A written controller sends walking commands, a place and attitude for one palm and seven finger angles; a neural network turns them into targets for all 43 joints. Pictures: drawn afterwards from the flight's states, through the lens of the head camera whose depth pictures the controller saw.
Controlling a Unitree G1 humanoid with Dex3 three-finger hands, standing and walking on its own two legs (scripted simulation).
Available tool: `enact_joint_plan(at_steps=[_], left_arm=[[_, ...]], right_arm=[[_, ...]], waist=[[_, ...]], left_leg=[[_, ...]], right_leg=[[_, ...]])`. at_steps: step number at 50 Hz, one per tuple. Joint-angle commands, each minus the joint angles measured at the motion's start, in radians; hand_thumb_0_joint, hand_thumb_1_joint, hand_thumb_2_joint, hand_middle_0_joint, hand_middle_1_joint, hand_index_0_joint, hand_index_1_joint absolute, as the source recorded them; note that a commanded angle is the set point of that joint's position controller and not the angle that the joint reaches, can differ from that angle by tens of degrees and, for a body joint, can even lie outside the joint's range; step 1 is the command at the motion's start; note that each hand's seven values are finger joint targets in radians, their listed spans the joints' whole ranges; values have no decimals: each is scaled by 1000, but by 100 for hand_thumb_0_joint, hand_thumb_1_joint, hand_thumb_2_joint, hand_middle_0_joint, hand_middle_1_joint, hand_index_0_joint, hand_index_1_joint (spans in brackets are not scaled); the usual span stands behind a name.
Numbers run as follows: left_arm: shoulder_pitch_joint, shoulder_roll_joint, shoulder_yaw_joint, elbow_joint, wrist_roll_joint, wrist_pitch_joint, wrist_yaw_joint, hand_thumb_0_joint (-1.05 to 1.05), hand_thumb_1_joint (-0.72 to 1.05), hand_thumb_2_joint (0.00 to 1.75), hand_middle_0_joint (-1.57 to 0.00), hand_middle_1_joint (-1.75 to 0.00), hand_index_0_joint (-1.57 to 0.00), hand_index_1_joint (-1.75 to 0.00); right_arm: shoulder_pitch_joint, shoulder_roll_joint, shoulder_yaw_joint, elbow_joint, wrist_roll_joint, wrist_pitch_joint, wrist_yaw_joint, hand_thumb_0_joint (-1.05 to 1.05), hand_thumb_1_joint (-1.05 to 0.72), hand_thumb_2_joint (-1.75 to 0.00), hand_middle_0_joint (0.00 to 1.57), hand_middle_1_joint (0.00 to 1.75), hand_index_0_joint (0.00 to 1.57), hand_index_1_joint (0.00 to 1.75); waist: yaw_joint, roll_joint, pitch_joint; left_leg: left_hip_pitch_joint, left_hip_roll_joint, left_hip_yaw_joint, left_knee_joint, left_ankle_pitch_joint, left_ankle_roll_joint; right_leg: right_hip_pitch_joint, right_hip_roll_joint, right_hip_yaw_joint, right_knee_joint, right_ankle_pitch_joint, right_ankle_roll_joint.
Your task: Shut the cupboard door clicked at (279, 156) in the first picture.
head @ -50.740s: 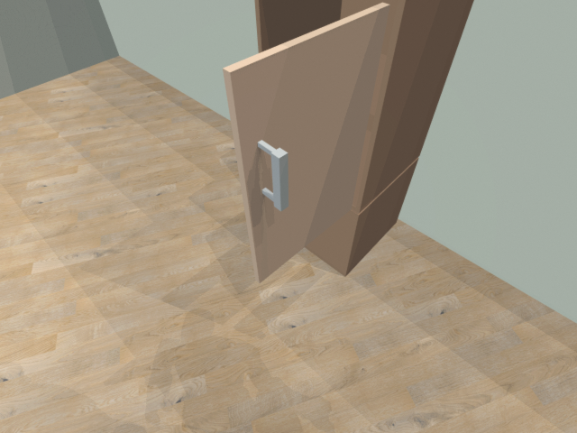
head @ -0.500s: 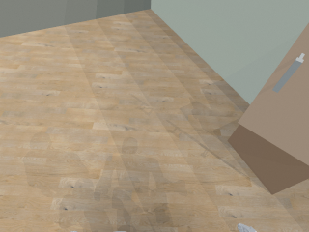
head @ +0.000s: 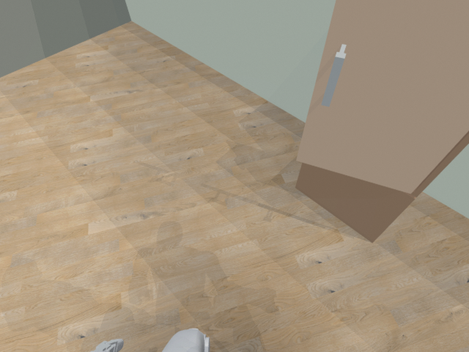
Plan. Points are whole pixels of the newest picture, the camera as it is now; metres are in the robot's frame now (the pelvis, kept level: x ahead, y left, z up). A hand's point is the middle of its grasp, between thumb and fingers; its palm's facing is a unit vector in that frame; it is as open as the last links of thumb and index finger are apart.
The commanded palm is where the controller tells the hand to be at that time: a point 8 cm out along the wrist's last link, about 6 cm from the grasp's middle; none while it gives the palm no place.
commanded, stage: turn to face it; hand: left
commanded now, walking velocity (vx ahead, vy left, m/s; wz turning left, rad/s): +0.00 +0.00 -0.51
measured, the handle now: (334, 76) +0.71 -0.21 +0.04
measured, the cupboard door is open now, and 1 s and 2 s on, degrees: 22 22 22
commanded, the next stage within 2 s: take the last steps up to it in 0.44 s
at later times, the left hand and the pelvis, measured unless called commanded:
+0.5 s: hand (139, 333) +0.16 +0.20 -0.16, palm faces -0.23 -0.95 -0.23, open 7.4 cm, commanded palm none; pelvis +0.02 +0.03 +0.00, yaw -14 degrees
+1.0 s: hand (164, 309) +0.21 +0.17 -0.17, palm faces -0.37 -0.92 -0.13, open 7.4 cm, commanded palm none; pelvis +0.09 +0.01 +0.01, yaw -22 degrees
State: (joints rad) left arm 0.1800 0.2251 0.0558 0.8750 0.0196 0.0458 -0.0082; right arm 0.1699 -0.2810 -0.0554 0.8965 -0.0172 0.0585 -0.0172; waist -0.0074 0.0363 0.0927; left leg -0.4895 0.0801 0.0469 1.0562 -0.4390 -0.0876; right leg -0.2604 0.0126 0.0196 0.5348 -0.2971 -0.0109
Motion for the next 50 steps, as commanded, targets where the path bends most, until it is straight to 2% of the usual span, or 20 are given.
enact_joint_plan(at_steps=[1,6,7,8,9,11,14,21,24,25,26,27,31,35,38,39,40,41,45,50], left_arm=[[23,223,57,-67,7,-23,17,0,90,90,-20,-30,-20,-30],[-34,217,58,-67,-1,-11,13,0,90,90,-20,-30,-20,-30],[-20,170,50,-77,-9,-5,12,0,90,90,-20,-30,-20,-30],[23,111,38,-82,-14,-1,4,0,90,90,-20,-30,-20,-30],[14,117,37,-105,-9,-4,0,0,90,90,-20,-30,-20,-30],[-17,136,53,-79,5,3,-7,0,90,90,-20,-30,-20,-30],[-1,103,45,-53,2,13,-21,0,90,90,-20,-30,-20,-30],[-28,56,21,-49,0,7,-16,0,90,90,-20,-30,-20,-30],[71,87,28,-14,0,-5,-8,0,90,90,-20,-30,-20,-30],[101,145,38,-4,7,-14,0,0,90,90,-20,-30,-20,-30],[98,230,50,3,15,-22,11,0,90,90,-20,-30,-20,-30],[121,255,44,3,7,-23,13,0,90,90,-20,-30,-20,-30],[28,161,39,10,6,-33,21,0,90,90,-20,-30,-20,-30],[29,175,45,28,12,-43,8,0,90,90,-20,-30,-20,-30],[-5,152,43,38,2,-37,-4,0,90,90,-20,-30,-20,-30],[7,91,31,25,-4,-31,-11,0,90,90,-20,-30,-20,-30],[1,33,16,-11,-7,-30,-21,0,90,90,-20,-30,-20,-30],[-77,82,25,-46,10,-31,-29,0,90,90,-20,-30,-20,-30],[-33,71,37,19,21,-25,-51,0,90,90,-20,-30,-20,-30],[-39,23,19,37,12,-13,-51,0,90,90,-20,-30,-20,-30]], right_arm=[[-24,-50,-7,-96,7,-31,-3,0,-90,-90,20,30,20,30],[88,-58,-4,-69,13,-49,-11,0,-90,-90,20,30,20,30],[115,-105,-11,-60,6,-60,-14,0,-90,-90,20,30,20,30],[141,-201,-29,-64,-7,-64,-13,0,-90,-90,20,30,20,30],[159,-236,-31,-80,-15,-58,-18,0,-90,-90,20,30,20,30],[92,-178,-17,-85,-20,-65,-26,0,-90,-90,20,30,20,30],[44,-126,-2,-85,-20,-66,-28,0,-90,-90,20,30,20,30],[118,-144,-25,-8,-16,-54,-19,0,-90,-90,20,30,20,30],[87,-139,-30,1,-3,-49,-13,0,-90,-90,20,30,20,30],[79,-101,-27,-7,6,-46,-8,0,-90,-90,20,30,20,30],[59,-26,-11,-39,8,-44,-2,0,-90,-90,20,30,20,30],[24,-31,-3,-50,6,-30,-2,0,-90,-90,20,30,20,30],[47,-49,-8,-12,-5,-40,-2,0,-90,-90,20,30,20,30],[50,-17,-4,-12,-8,-57,12,0,-90,-90,20,30,20,30],[207,-21,-6,39,-11,-78,0,0,-90,-90,20,30,20,30],[293,-92,-18,67,-21,-89,-11,0,-90,-90,20,30,20,30],[397,-205,-43,85,-39,-97,-21,0,-90,-90,20,30,20,30],[402,-233,-44,81,-33,-95,-29,0,-90,-90,20,30,20,30],[239,-102,-4,56,-24,-116,-32,0,-90,-90,20,30,20,30],[285,-76,-8,107,-17,-122,-27,0,-90,-90,20,30,20,30]], waist=[[22,-181,-147],[-34,-182,-154],[-35,-60,-164],[-32,224,-184],[-44,238,-166],[-16,194,-98],[8,134,-106],[-29,170,-152],[29,105,-160],[39,-36,-163],[40,-292,-117],[71,-230,-118],[8,-258,-90],[8,-214,-51],[-70,-154,-55],[-100,48,-79],[-134,313,-91],[-140,177,-52],[-35,99,18],[-31,94,-4]], left_leg=[[-18,-19,-13,-146,25,-4],[258,-52,8,-539,223,15],[373,42,-86,-678,275,46],[440,271,-333,-726,388,144],[365,402,-427,-766,403,252],[271,327,-338,-773,413,247],[304,237,-142,-738,516,221],[356,254,-73,-681,564,231],[251,212,-20,-571,483,162],[152,143,45,-465,298,99],[-49,-3,132,-299,-81,36],[-24,-12,30,-143,-169,42],[-112,9,-2,-6,-38,25],[40,-6,50,-270,-14,36],[357,-35,91,-565,153,43],[498,88,-89,-702,19,74],[569,380,-492,-849,-179,177],[476,469,-578,-916,-267,245],[349,319,-232,-891,98,174],[421,264,0,-860,360,178]], right_leg=[[146,-234,253,-138,541,-186],[-4,-171,265,-54,418,-104],[-107,-94,216,29,267,-52],[-231,41,79,234,-117,9],[-252,42,20,448,-351,25],[-281,-10,55,657,-264,36],[-247,-31,7,593,-176,53],[-89,-9,-83,223,-158,34],[134,-15,-73,-98,100,10],[216,-127,60,-207,174,-28],[252,-342,318,-258,324,-125],[139,-406,328,-258,327,-206],[198,-259,183,-236,277,-201],[79,-234,184,-263,23,-194],[-107,-150,139,-152,-135,-133],[-249,-67,84,33,-189,-82],[-434,46,-61,345,-292,-17],[-468,-23,32,497,-279,-26],[-438,-88,35,638,-5,10],[-418,-86,-26,484,110,30]])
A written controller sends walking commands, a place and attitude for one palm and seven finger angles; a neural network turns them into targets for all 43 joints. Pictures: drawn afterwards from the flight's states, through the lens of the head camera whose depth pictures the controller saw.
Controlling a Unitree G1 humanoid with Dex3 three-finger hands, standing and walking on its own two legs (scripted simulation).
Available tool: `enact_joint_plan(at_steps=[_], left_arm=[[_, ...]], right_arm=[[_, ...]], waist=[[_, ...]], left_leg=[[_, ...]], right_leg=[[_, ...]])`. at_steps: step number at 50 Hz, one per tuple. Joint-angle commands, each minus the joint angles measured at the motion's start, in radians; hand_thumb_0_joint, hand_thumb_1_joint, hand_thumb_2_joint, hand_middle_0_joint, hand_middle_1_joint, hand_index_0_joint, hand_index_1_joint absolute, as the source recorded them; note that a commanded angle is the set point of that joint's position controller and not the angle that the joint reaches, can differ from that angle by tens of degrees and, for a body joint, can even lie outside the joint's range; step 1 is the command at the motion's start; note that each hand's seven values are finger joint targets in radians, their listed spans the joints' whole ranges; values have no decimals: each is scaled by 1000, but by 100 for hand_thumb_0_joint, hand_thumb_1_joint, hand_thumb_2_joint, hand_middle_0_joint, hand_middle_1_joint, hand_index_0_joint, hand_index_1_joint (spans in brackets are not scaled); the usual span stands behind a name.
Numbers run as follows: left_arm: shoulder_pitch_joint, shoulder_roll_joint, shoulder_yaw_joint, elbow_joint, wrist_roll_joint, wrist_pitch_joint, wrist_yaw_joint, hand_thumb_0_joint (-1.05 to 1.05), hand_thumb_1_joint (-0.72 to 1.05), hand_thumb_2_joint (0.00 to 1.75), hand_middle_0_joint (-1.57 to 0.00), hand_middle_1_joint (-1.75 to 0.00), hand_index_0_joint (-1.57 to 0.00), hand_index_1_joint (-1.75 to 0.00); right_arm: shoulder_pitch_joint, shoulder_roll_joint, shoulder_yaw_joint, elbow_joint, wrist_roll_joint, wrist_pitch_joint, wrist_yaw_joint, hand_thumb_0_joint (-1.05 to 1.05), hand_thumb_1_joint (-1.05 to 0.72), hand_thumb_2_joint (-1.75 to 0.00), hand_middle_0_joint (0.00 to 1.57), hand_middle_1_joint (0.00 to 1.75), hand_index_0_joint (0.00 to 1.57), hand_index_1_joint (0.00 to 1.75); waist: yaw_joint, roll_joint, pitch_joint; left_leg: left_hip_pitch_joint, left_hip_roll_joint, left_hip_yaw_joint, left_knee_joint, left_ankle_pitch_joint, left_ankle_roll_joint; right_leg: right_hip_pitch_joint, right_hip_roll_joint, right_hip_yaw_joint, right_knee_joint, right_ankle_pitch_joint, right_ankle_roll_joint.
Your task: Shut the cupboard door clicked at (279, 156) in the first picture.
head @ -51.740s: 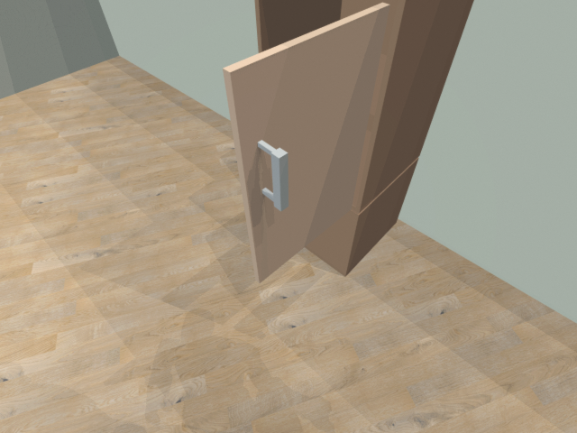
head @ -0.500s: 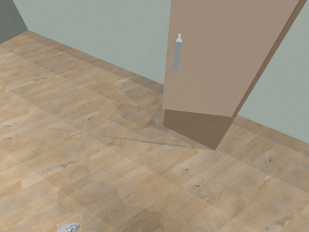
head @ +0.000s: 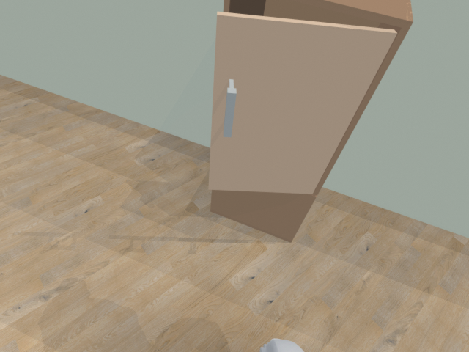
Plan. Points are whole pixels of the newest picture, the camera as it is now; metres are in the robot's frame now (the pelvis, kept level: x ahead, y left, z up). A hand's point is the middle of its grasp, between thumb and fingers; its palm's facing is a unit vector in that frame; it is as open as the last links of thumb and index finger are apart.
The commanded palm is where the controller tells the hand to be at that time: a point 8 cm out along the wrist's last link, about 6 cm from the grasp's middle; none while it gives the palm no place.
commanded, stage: take the last steps up to it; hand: left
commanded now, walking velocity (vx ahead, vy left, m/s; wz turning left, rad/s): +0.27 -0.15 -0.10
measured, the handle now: (229, 108) +0.66 +0.04 +0.03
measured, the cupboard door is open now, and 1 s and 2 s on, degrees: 22 22 22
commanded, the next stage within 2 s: come to a stop and stand still in 0.34 s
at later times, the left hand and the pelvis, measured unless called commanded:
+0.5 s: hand (190, 313) +0.23 +0.08 -0.19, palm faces +0.00 -0.98 -0.18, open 7.2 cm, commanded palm none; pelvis +0.17 -0.10 -0.01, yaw +0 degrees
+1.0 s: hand (203, 315) +0.22 +0.06 -0.17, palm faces +0.04 -0.96 -0.29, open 7.4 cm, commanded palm none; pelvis +0.19 -0.15 -0.01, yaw +0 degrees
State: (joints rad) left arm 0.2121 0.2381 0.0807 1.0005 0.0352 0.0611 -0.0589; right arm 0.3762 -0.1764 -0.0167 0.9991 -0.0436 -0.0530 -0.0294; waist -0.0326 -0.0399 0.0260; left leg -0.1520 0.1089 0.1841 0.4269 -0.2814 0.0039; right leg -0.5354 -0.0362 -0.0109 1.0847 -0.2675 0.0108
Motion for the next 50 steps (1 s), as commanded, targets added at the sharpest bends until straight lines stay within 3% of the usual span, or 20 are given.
enact_joint_plan(at_steps=[1,8,11,12,13,14,16,18,20,23,25,27,28,31,34,37,41,43,44,50], left_arm=[[-85,5,-9,-90,-3,-28,-1,0,90,90,-20,-30,-20,-30],[-179,21,-14,-105,-8,-44,3,0,90,90,-20,-30,-20,-30],[19,56,2,-40,-7,-67,11,0,90,90,-20,-30,-20,-30],[175,119,17,12,-3,-81,22,0,90,90,-20,-30,-20,-30],[304,225,41,52,-1,-93,42,0,90,90,-20,-30,-20,-30],[288,240,33,48,-19,-88,50,0,90,90,-20,-30,-20,-30],[122,137,9,14,-20,-92,66,0,90,90,-20,-30,-20,-30],[46,58,-13,1,-19,-101,79,0,90,90,-20,-30,-20,-30],[16,40,-23,0,-11,-110,81,0,90,90,-20,-30,-20,-30],[21,27,-25,11,-8,-109,81,0,90,90,-20,-30,-20,-30],[2,21,-32,17,-23,-105,85,0,90,90,-20,-30,-20,-30],[57,-17,-49,24,-34,-90,94,0,90,90,-20,-30,-20,-30],[83,-22,-52,28,-26,-77,103,0,90,90,-20,-30,-20,-30],[97,33,-42,23,-27,-48,103,0,90,90,-20,-30,-20,-30],[84,55,-23,-10,-23,-31,101,0,90,90,-20,-30,-20,-30],[81,35,-9,-41,-21,-22,100,0,90,90,-20,-30,-20,-30],[166,28,-8,-42,-9,-31,94,0,90,90,-20,-30,-20,-30],[115,142,1,-66,8,-50,97,0,90,90,-20,-30,-20,-30],[104,165,-4,-75,1,-53,90,0,90,90,-20,-30,-20,-30],[90,143,-7,-51,-6,-69,105,0,90,90,-20,-30,-20,-30]], right_arm=[[87,-180,-47,10,10,-8,-12,0,-90,-90,20,30,20,30],[109,-182,-60,53,2,6,-2,0,-90,-90,20,30,20,30],[56,-197,-66,57,13,13,-1,0,-90,-90,20,30,20,30],[45,-172,-63,54,24,10,8,0,-90,-90,20,30,20,30],[46,-75,-42,23,39,13,16,0,-90,-90,20,30,20,30],[3,-70,-40,-11,41,22,9,0,-90,-90,20,30,20,30],[-14,-84,-45,4,34,23,6,0,-90,-90,20,30,20,30],[-21,-56,-40,19,23,32,12,0,-90,-90,20,30,20,30],[7,-26,-31,25,18,46,15,0,-90,-90,20,30,20,30],[-19,7,-19,12,19,45,17,0,-90,-90,20,30,20,30],[1,4,-3,31,22,42,12,0,-90,-90,20,30,20,30],[-9,-89,-6,33,24,27,3,0,-90,-90,20,30,20,30],[-37,-129,-16,28,26,34,0,0,-90,-90,20,30,20,30],[-122,-146,-20,0,40,47,-25,0,-90,-90,20,30,20,30],[-135,-189,-47,-19,30,65,-32,0,-90,-90,20,30,20,30],[-197,-212,-68,-55,20,82,-29,0,-90,-90,20,30,20,30],[-285,-196,-76,-90,30,91,-12,0,-90,-90,20,30,20,30],[-238,-92,-64,-105,41,100,11,0,-90,-90,20,30,20,30],[-259,-97,-64,-104,41,113,17,0,-90,-90,20,30,20,30],[-259,-112,-44,-67,38,102,20,0,-90,-90,20,30,20,30]], waist=[[-10,187,67],[-32,220,96],[67,172,-17],[140,50,-103],[178,-256,-182],[158,-202,-148],[85,-208,-111],[33,-68,-94],[-4,-72,-78],[-6,-46,-39],[-25,-11,-50],[4,137,-81],[16,172,-50],[25,270,-12],[12,231,-84],[21,176,-128],[74,102,-131],[46,-249,-63],[65,-145,-31],[74,-124,-67]], left_leg=[[80,227,-114,-232,203,85],[49,243,-80,-179,280,86],[7,196,-19,54,430,41],[-126,127,32,263,355,6],[-379,-38,53,572,-249,-25],[-428,-47,-85,753,-401,-6],[-465,11,-169,834,-233,-3],[-379,35,-160,720,-161,-16],[-307,20,-130,596,-154,-25],[-212,-9,-106,351,-105,-28],[-74,-34,-107,117,111,-39],[62,109,-262,11,643,26],[-3,171,-288,13,713,73],[22,192,-297,-27,981,120],[173,243,-300,2,1140,180],[171,254,-281,29,999,208],[-16,144,-201,107,562,109],[-190,-111,-85,323,-153,-20],[-161,-122,-159,470,-298,-19],[-304,-96,-205,519,-211,-45]], right_leg=[[-138,-39,-11,-102,103,10],[34,-22,-78,-401,82,-20],[359,37,-117,-573,111,-50],[603,-16,-48,-628,112,-79],[781,-283,295,-731,138,-169],[666,-364,387,-823,162,-220],[575,-298,288,-812,220,-223],[477,-236,108,-776,412,-216],[380,-225,52,-793,443,-221],[313,-216,66,-788,431,-224],[305,-163,20,-711,470,-167],[256,-68,-13,-643,251,-45],[305,-40,-25,-635,67,-25],[289,-30,-40,-526,-5,0],[162,0,-3,-332,-221,-2],[122,20,34,-229,-260,-6],[333,8,5,-551,105,-11],[330,-275,317,-761,475,-143],[223,-342,333,-803,451,-210],[481,-272,249,-692,727,-206]])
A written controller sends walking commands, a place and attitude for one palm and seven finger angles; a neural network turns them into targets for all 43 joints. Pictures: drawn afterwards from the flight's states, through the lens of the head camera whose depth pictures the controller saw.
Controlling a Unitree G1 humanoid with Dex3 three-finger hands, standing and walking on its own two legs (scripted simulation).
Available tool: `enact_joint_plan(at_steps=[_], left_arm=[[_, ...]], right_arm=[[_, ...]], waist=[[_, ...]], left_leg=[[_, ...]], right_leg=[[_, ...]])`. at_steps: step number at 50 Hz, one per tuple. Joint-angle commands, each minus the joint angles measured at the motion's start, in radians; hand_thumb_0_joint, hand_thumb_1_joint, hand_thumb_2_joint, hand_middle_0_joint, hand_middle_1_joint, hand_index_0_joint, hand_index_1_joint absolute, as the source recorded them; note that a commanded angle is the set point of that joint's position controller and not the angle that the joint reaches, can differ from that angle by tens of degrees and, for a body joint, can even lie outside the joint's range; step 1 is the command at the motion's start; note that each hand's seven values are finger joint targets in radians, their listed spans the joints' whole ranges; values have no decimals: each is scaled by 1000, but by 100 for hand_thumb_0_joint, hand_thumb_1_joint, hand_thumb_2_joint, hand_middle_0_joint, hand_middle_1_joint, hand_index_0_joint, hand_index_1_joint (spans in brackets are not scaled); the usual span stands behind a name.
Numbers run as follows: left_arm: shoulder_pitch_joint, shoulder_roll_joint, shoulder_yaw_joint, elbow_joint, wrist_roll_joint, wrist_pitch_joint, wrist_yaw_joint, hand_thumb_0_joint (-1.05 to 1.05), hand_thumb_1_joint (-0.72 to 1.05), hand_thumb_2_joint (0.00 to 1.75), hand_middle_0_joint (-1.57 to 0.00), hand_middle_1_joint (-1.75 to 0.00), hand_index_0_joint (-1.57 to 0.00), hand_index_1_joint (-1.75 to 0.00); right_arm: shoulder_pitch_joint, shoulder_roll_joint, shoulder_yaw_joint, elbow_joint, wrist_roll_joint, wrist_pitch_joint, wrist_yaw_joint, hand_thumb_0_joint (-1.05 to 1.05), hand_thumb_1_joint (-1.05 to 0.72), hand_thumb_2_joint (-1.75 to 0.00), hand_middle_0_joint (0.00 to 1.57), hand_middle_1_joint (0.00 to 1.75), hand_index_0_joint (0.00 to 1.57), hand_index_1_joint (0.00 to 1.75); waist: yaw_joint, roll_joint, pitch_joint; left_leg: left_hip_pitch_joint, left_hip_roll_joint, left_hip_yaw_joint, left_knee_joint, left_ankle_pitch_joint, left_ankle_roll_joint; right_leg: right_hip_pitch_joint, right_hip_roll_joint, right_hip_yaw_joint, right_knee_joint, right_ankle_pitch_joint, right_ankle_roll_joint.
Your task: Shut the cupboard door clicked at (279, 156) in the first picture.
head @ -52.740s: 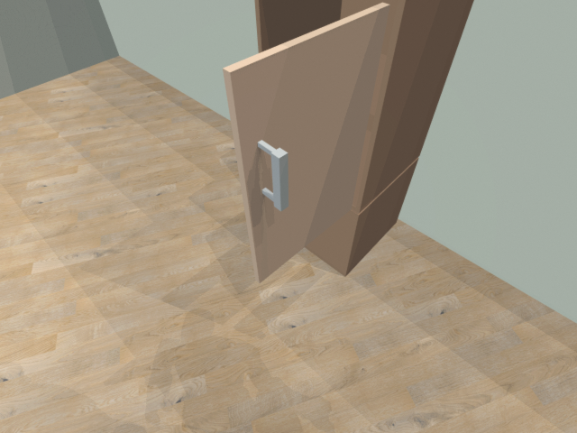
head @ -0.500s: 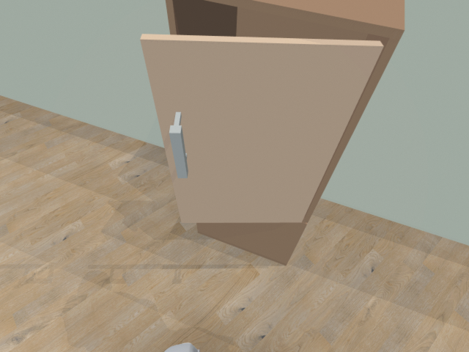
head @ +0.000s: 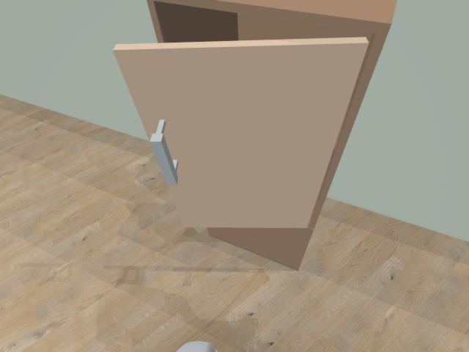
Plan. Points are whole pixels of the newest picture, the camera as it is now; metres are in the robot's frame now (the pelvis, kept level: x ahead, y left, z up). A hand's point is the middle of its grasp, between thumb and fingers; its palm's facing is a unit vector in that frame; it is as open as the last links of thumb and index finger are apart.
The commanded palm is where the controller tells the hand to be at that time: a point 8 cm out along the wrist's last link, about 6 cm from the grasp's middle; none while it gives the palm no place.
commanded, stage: come to a stop and stand still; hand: left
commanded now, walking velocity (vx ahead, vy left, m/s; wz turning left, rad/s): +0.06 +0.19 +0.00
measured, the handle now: (167, 153) +0.47 +0.18 +0.04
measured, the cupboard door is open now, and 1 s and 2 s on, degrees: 22 22 22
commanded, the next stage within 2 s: look again from close up in 0.70 s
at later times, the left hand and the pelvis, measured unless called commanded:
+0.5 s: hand out of the picture -0.01 +0.23 -0.17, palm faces +0.04 -0.98 -0.18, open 7.4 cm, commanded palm none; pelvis -0.02 +0.04 +0.01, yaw -1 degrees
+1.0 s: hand out of the picture -0.01 +0.21 -0.17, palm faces +0.00 -0.98 -0.21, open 7.4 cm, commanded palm none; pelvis -0.01 +0.04 +0.00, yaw -1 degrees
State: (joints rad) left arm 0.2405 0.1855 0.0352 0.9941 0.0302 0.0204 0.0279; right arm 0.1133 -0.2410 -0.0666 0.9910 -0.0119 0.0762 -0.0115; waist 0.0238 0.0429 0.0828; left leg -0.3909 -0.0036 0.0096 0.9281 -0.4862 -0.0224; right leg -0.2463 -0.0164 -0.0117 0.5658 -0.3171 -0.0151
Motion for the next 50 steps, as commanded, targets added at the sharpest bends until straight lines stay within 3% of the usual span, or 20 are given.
enact_joint_plan(at_steps=[1,5,7,9,10,11,12,13,15,20,23,38,39,40,41,42,43,44,47,50], left_arm=[[77,203,41,-40,-1,-29,19,0,90,90,-20,-30,-20,-30],[84,221,49,-27,2,-27,17,0,90,90,-20,-30,-20,-30],[50,215,49,-25,0,-24,15,0,90,90,-20,-30,-20,-30],[9,192,41,-20,-11,-19,11,0,90,90,-20,-30,-20,-30],[-4,157,33,-24,-18,-13,8,0,90,90,-20,-30,-20,-30],[12,114,23,-28,-20,-6,3,0,90,90,-20,-30,-20,-30],[21,90,18,-24,-16,-2,1,0,90,90,-20,-30,-20,-30],[12,85,17,-19,-10,0,-3,0,90,90,-20,-30,-20,-30],[-1,95,11,9,-10,5,-5,0,90,90,-20,-30,-20,-30],[30,93,-2,61,-11,-4,-7,0,90,90,-20,-30,-20,-30],[44,83,-7,79,-10,-10,-4,0,90,90,-20,-30,-20,-30],[103,51,-17,126,-15,-25,7,0,90,90,-20,-30,-20,-30],[101,51,-16,126,-16,-25,7,0,90,90,-20,-30,-20,-30],[132,69,-35,147,-3,-56,50,0,90,90,-20,-30,-20,-30],[139,107,-25,110,-13,-56,39,0,90,90,-20,-30,-20,-30],[124,95,-32,106,-12,-52,29,0,90,90,-20,-30,-20,-30],[111,80,-34,100,-10,-53,22,0,90,90,-20,-30,-20,-30],[112,74,-33,96,-11,-52,18,0,90,90,-20,-30,-20,-30],[94,52,-37,95,-14,-48,13,0,90,90,-20,-30,-20,-30],[79,65,-35,87,-15,-47,10,0,90,90,-20,-30,-20,-30]], right_arm=[[4,-48,9,-58,7,-29,3,0,-90,-90,20,30,20,30],[28,-33,18,-57,9,-40,5,0,-90,-90,20,30,20,30],[82,-30,21,-42,10,-45,3,0,-90,-90,20,30,20,30],[153,-23,26,-4,6,-56,0,0,-90,-90,20,30,20,30],[176,-52,25,7,3,-67,-2,0,-90,-90,20,30,20,30],[157,-97,23,1,-5,-73,-6,0,-90,-90,20,30,20,30],[128,-124,25,-8,-9,-70,-9,0,-90,-90,20,30,20,30],[101,-113,27,-9,-7,-71,-12,0,-90,-90,20,30,20,30],[94,-94,36,9,-4,-76,-11,0,-90,-90,20,30,20,30],[137,-66,38,36,2,-79,-15,0,-90,-90,20,30,20,30],[166,-51,36,54,5,-83,-16,0,-90,-90,20,30,20,30],[234,-3,46,111,10,-98,-27,0,-90,-90,20,30,20,30],[240,2,46,114,9,-99,-28,0,-90,-90,20,30,20,30],[171,-45,54,52,14,-120,-13,0,-90,-90,20,30,20,30],[205,8,55,32,0,-118,-11,0,-90,-90,20,30,20,30],[229,1,56,25,-1,-123,-11,0,-90,-90,20,30,20,30],[230,5,56,16,-6,-128,-11,0,-90,-90,20,30,20,30],[241,-1,55,5,-5,-127,-14,0,-90,-90,20,30,20,30],[250,-11,52,-2,0,-120,-18,0,-90,-90,20,30,20,30],[239,-12,52,1,-1,-115,-15,0,-90,-90,20,30,20,30]], waist=[[26,-209,-133],[38,-211,-133],[15,-228,-136],[-21,-196,-125],[-25,-103,-116],[-4,37,-97],[10,44,-77],[20,-3,-33],[15,89,-18],[6,32,-6],[0,-30,4],[-13,-58,-20],[-17,-49,-26],[-12,90,-17],[-16,114,-57],[-22,109,-64],[-13,135,-66],[-18,95,-83],[-25,-51,-31],[-24,-67,21]], left_leg=[[-63,16,-27,-17,-2,-22],[-17,8,4,-184,17,-23],[70,9,17,-326,81,-19],[258,5,35,-539,270,-10],[320,70,-28,-585,333,11],[263,173,-135,-605,364,56],[145,222,-162,-633,269,88],[68,204,-159,-646,213,87],[76,152,-120,-689,192,57],[105,121,-87,-696,151,41],[133,118,-76,-692,178,41],[229,105,-27,-624,387,37],[228,106,-26,-624,400,37],[166,133,9,-456,609,16],[159,80,-18,-496,391,18],[144,102,-40,-521,356,29],[135,109,-53,-520,402,39],[153,116,-61,-520,421,49],[153,112,-65,-527,381,61],[140,96,-59,-549,314,60]], right_leg=[[214,-298,251,-176,766,-183],[239,-289,240,-188,695,-179],[190,-274,219,-185,595,-160],[57,-215,176,-168,387,-93],[-20,-149,131,-129,227,-47],[-30,-71,74,-113,81,-5],[41,-47,25,-121,27,12],[77,-39,18,-132,63,18],[98,-45,21,-131,106,16],[109,-55,40,-184,145,13],[92,-59,47,-203,157,15],[85,-75,70,-220,253,8],[91,-78,67,-216,264,8],[70,-121,68,-143,428,4],[80,-109,77,-119,242,-14],[53,-84,59,-96,117,-20],[49,-73,46,-79,122,-19],[46,-62,39,-70,117,-18],[8,-63,50,-89,130,-14],[-20,-67,67,-105,118,-13]])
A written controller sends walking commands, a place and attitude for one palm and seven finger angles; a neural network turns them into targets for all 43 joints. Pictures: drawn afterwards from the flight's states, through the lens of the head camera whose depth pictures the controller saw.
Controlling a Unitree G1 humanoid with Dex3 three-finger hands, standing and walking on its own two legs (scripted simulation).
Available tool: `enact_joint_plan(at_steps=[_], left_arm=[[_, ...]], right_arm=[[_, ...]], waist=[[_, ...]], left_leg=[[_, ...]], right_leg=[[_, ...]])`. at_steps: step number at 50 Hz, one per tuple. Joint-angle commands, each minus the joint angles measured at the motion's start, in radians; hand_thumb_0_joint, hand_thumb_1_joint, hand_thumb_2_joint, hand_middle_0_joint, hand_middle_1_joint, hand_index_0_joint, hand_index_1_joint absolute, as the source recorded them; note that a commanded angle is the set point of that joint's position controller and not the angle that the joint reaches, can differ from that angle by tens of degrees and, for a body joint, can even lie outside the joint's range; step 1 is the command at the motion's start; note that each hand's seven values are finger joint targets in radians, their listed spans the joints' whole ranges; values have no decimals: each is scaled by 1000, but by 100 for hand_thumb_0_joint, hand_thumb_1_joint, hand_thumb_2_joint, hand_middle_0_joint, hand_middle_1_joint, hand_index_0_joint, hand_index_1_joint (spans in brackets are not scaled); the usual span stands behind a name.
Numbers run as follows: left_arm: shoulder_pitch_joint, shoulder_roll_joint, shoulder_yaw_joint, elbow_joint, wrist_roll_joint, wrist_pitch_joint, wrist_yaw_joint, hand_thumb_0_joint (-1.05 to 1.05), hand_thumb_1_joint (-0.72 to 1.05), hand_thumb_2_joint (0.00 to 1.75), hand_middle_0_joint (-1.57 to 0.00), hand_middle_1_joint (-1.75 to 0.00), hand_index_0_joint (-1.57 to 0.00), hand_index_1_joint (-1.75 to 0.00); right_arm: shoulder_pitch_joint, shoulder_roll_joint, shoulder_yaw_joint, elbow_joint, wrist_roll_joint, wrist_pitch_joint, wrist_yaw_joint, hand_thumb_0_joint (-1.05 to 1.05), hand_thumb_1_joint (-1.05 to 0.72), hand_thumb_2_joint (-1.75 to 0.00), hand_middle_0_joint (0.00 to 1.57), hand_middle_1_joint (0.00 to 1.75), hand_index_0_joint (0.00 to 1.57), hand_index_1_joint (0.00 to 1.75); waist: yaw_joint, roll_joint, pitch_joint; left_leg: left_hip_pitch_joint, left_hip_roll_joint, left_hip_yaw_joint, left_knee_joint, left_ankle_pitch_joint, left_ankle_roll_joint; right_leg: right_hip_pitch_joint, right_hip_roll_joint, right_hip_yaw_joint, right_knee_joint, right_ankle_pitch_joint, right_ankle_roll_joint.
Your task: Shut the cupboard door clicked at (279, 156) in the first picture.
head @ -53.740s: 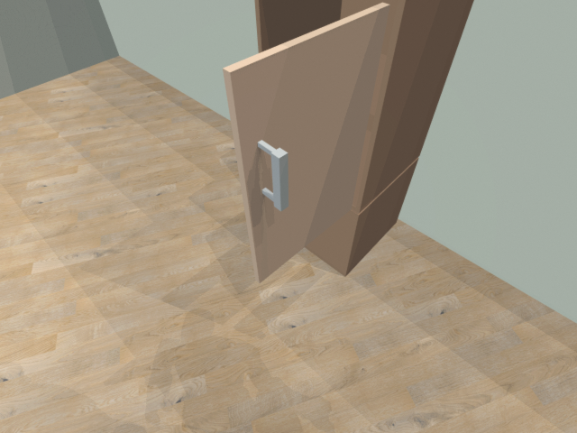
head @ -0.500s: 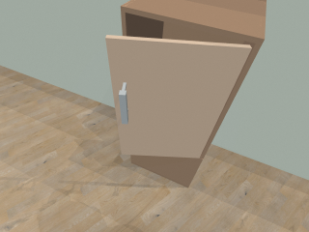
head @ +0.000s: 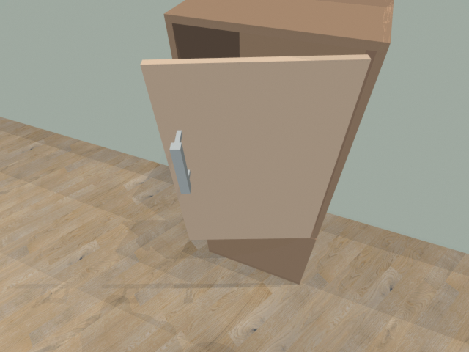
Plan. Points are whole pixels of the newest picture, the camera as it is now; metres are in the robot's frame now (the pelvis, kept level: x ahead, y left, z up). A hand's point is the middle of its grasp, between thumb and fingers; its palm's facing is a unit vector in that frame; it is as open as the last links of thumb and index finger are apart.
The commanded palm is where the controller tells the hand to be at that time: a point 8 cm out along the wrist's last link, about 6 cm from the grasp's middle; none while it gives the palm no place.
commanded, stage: look again from close up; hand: left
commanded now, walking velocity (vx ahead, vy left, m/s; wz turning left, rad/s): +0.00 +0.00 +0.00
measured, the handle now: (182, 163) +0.48 +0.14 +0.04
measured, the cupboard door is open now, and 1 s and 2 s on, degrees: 22 22 22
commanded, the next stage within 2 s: raise the hand and make a fist in 0.30 s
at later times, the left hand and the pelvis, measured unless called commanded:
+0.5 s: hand out of the picture +0.12 +0.17 -0.10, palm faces +0.20 -0.96 -0.20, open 7.4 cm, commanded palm +0.10 +0.21 -0.06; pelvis +0.00 -0.03 -0.01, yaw +1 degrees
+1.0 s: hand out of the picture +0.13 +0.16 -0.03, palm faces +0.04 -1.00 -0.03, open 5.3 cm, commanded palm +0.11 +0.21 -0.02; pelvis -0.07 -0.02 -0.10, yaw +4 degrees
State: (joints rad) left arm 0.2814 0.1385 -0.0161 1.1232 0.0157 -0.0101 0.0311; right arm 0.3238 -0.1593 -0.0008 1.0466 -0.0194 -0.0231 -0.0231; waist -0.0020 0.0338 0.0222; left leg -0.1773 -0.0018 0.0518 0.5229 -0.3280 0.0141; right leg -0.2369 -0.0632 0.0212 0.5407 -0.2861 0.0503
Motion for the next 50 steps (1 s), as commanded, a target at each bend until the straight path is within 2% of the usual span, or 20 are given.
enact_joint_plan(at_steps=[1,10,18,19,20,21,22,23,24,25,27,29,31,32,35,38,42,43,46,50], left_arm=[[39,114,18,-43,-1,-16,7,0,90,90,-20,-30,-20,-30],[13,159,33,-55,-3,-23,5,0,90,90,-20,-30,-20,-30],[-14,178,41,-61,-2,-22,2,0,90,90,-20,-30,-20,-30],[-18,185,41,-61,-2,-24,2,0,90,90,-20,-30,-20,-30],[101,170,45,-25,-2,-31,42,0,90,90,-20,-30,-20,-30],[-844,822,492,-1607,-127,-347,28,0,90,90,-20,-30,-20,-30],[-47,232,89,-1178,-118,-239,27,0,90,90,-22,-32,-22,-32],[159,0,19,-1215,-186,-110,26,0,90,90,-24,-34,-24,-34],[17,80,84,-1115,-165,-127,51,0,90,90,-25,-36,-25,-36],[56,71,133,-1069,-183,-173,33,0,90,90,-27,-38,-27,-38],[214,55,190,-927,-211,-312,-44,0,90,90,-31,-42,-31,-42],[328,37,223,-855,-249,-487,-166,0,90,90,-35,-46,-35,-46],[291,77,242,-893,-272,-670,-301,0,90,90,-38,-50,-38,-50],[288,117,269,-898,-283,-710,-354,0,90,90,-40,-52,-40,-52],[184,169,264,-1062,-329,-620,-423,0,90,90,-46,-58,-46,-58],[-8,203,256,-1302,-353,-550,-378,0,90,90,-51,-64,-51,-64],[-88,185,176,-1517,-300,-555,-295,0,90,90,-58,-72,-58,-72],[-118,192,159,-1541,-290,-548,-288,0,90,90,-60,-74,-60,-74],[-53,172,126,-1470,-270,-472,-286,0,90,90,-66,-80,-66,-80],[75,179,164,-1420,-268,-330,-276,0,90,90,-73,-88,-73,-88]], right_arm=[[27,-96,-15,-50,6,-14,-3,0,-90,-90,20,30,20,30],[5,-117,-17,-20,5,-18,-6,0,-90,-90,20,30,20,30],[-19,-115,-18,0,4,-13,-7,0,-90,-90,20,30,20,30],[-22,-127,-19,2,4,-13,-6,0,-90,-90,20,30,20,30],[-101,-155,-32,-53,17,-7,5,0,-90,-90,20,30,20,30],[-7,-327,-85,-304,0,-203,-131,0,-90,-90,20,30,20,30],[-127,-191,-40,-320,49,-251,-116,0,-90,-90,20,30,20,30],[-177,-176,-28,-380,39,-299,-85,0,-90,-90,20,30,20,30],[-111,-172,-50,-334,58,-333,-68,0,-90,-90,20,30,20,30],[-108,-192,-81,-358,47,-343,-62,0,-90,-90,20,30,20,30],[-142,-183,-92,-407,20,-356,-41,0,-90,-90,20,30,20,30],[-155,-169,-99,-456,14,-358,-7,0,-90,-90,20,30,20,30],[-175,-177,-107,-508,8,-357,15,0,-90,-90,20,30,20,30],[-187,-183,-113,-545,15,-353,18,0,-90,-90,20,30,20,30],[-213,-205,-107,-679,41,-322,7,0,-90,-90,20,30,20,30],[-186,-203,-87,-730,47,-311,-26,0,-90,-90,20,30,20,30],[-138,-204,-64,-718,42,-314,-52,0,-90,-90,20,30,20,30],[-133,-208,-53,-715,36,-313,-60,0,-90,-90,20,30,20,30],[-122,-212,-42,-697,43,-308,-67,0,-90,-90,20,30,20,30],[-137,-200,-34,-713,50,-290,-64,0,-90,-90,20,30,20,30]], waist=[[0,-61,81],[1,-66,22],[3,-67,13],[2,-77,9],[43,-255,-3],[-83,-157,-370],[1,245,-517],[45,350,-437],[-53,99,-165],[-42,-50,-48],[3,-260,-29],[59,-250,-79],[68,-207,-158],[74,-182,-194],[76,-69,-279],[25,-65,-291],[-22,16,-314],[-36,0,-307],[-42,30,-280],[10,21,-313]], left_leg=[[-65,92,-96,-147,146,22],[-5,89,-64,-138,231,12],[9,91,-49,-143,211,3],[9,89,-49,-139,214,1],[-81,121,-11,68,175,-27],[250,67,37,176,393,19],[158,6,-2,66,579,18],[119,27,-10,29,725,-23],[-24,34,-52,63,551,-21],[-150,9,-47,91,381,-17],[-343,-12,-49,184,178,-18],[-473,-33,-36,280,109,-40],[-593,-41,-28,403,51,-43],[-641,-45,-16,451,13,-35],[-671,-53,6,490,-72,-8],[-701,-32,-25,533,-157,8],[-640,-8,-65,531,-173,18],[-645,-3,-78,527,-180,22],[-643,-3,-103,484,-234,13],[-619,-10,-114,411,-217,4]], right_leg=[[-34,-21,42,-86,87,-79],[16,-36,54,-84,246,-84],[32,-40,63,-109,258,-90],[35,-43,66,-109,271,-91],[93,-103,108,-107,644,-57],[109,-24,83,26,578,-60],[62,42,-29,165,437,-72],[10,40,-104,98,335,-70],[-95,36,-103,66,305,-52],[-173,42,-114,59,283,-45],[-282,40,-109,137,152,-35],[-319,27,-71,245,92,-52],[-371,17,-14,346,47,-64],[-384,8,26,362,-12,-68],[-411,10,75,346,-236,-74],[-485,25,98,322,-429,-66],[-553,58,28,379,-355,-72],[-563,66,5,398,-342,-72],[-583,72,-39,410,-320,-68],[-501,69,-69,390,-282,-68]])
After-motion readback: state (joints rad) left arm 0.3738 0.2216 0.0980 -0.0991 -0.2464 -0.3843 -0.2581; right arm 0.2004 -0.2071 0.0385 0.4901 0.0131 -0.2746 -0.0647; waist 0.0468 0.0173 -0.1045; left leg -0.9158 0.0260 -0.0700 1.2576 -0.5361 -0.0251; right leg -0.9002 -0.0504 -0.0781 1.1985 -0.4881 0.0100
